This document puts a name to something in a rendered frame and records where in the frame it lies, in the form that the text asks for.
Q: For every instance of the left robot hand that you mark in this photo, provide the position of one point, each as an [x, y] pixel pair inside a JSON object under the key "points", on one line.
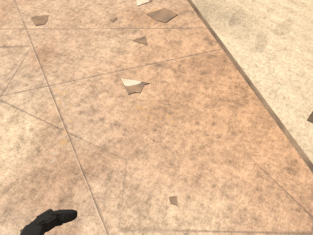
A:
{"points": [[48, 220]]}

